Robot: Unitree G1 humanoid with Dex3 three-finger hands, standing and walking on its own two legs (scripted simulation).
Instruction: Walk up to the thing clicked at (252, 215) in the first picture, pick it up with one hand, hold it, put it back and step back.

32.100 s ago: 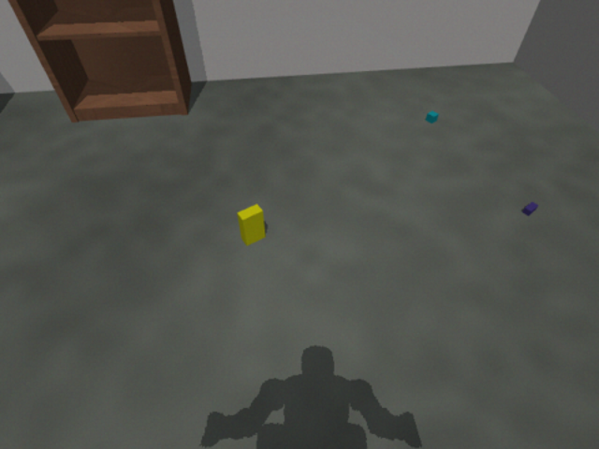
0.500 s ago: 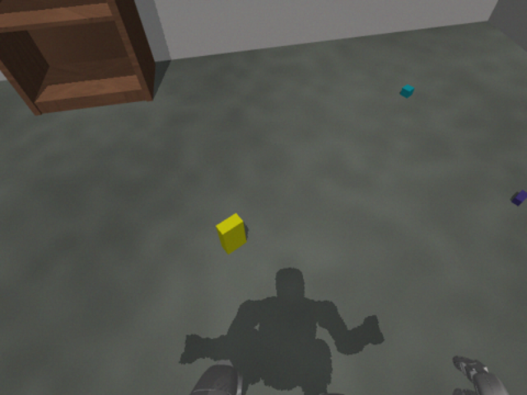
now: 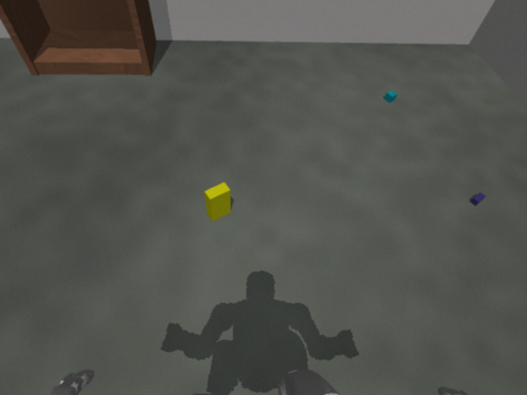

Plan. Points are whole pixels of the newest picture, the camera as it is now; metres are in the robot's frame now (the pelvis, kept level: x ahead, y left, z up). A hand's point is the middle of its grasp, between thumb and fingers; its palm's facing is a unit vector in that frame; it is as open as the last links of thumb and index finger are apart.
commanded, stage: step back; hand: left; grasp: from the side
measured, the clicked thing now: (218, 202) +0.91 +0.16 -0.68
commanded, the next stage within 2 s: stand in 1.44 s
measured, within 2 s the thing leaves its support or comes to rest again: neither
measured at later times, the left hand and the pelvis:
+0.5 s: hand out of the picture -0.09 +0.23 -0.14, palm faces +0.04 -0.89 -0.45, open 7.4 cm; pelvis -0.17 -0.05 -0.01, yaw +3 degrees
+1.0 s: hand out of the picture -0.17 +0.22 -0.15, palm faces +0.10 -0.92 -0.38, open 7.4 cm; pelvis -0.19 -0.05 +0.00, yaw +5 degrees
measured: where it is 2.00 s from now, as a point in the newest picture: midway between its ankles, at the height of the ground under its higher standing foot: outside the picture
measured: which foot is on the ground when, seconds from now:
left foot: down 0.00-0.20, up 0.22-0.50, down 0.52-0.80, up 0.82-1.00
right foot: up 0.00-0.14, down 0.16-1.00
